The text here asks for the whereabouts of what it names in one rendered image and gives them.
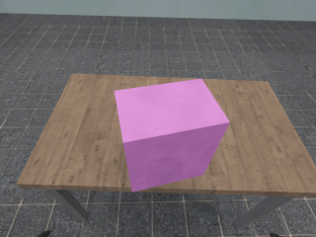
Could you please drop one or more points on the carton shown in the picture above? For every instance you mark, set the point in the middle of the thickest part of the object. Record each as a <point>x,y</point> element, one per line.
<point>169,131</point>

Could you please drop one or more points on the table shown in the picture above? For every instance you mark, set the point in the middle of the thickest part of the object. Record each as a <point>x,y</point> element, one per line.
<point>81,146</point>

